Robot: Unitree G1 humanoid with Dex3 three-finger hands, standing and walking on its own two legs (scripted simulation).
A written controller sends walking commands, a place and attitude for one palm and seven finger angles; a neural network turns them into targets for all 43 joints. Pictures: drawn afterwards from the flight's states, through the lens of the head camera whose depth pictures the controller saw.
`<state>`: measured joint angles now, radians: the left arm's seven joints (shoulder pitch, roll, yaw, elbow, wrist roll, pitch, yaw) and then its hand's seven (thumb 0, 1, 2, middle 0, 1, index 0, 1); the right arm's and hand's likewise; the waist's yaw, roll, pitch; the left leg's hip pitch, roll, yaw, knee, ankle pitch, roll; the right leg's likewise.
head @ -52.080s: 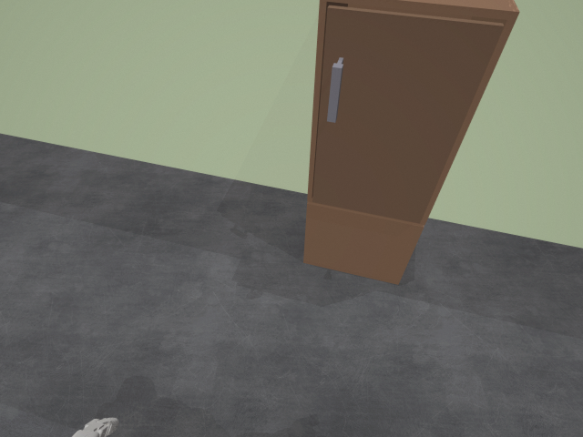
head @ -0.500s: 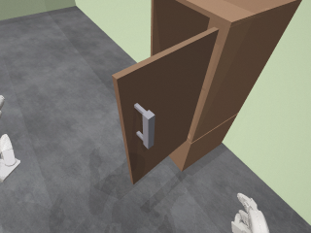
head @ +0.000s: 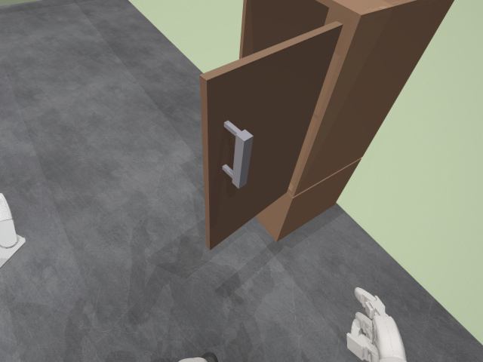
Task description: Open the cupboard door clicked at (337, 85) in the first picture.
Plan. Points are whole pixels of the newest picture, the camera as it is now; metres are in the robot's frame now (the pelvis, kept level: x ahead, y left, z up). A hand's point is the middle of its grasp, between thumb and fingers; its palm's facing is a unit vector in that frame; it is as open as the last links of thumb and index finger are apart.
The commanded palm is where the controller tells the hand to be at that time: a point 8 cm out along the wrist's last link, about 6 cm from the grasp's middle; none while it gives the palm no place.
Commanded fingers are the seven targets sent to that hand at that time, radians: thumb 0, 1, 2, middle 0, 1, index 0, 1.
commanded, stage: step back with the hand held close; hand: left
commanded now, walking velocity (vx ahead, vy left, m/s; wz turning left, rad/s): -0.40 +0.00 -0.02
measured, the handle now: (234, 155) +0.48 +0.06 +0.05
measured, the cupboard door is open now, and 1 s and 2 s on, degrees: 97 97 97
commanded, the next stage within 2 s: stop stepping back and stand still in 0.12 s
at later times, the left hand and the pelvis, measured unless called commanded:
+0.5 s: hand out of the picture +0.09 +0.24 +0.16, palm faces +0.39 -0.79 -0.48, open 7.4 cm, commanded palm +0.02 +0.28 +0.18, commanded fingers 0.00 0.90 0.90 -0.20 -0.30 -0.20 -0.30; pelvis -0.13 -0.02 -0.01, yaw -2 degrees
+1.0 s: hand out of the picture +0.00 +0.21 +0.16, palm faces +0.40 -0.79 -0.47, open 7.4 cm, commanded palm -0.06 +0.26 +0.18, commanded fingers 0.00 0.90 0.90 -0.20 -0.30 -0.20 -0.30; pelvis -0.20 -0.04 +0.01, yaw -1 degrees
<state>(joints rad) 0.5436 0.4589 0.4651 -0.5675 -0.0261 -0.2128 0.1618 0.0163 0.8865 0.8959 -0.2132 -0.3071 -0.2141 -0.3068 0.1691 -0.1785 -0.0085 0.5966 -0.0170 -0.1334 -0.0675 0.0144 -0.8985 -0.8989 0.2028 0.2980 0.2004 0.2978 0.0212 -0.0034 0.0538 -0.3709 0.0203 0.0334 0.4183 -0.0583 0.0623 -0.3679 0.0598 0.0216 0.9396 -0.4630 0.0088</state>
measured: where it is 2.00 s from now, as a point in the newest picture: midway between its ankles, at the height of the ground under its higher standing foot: outside the picture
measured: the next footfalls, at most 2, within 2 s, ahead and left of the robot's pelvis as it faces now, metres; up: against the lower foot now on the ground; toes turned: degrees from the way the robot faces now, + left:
right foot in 0.20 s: -0.12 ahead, -0.10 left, +0.00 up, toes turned -2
left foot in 0.40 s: -0.04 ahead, +0.06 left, +0.00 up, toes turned +1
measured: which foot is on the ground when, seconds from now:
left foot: down 0.00-0.20, up 0.22-0.38, down 0.40-0.66, up 0.68-1.00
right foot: up 0.00-0.18, down 0.20-1.00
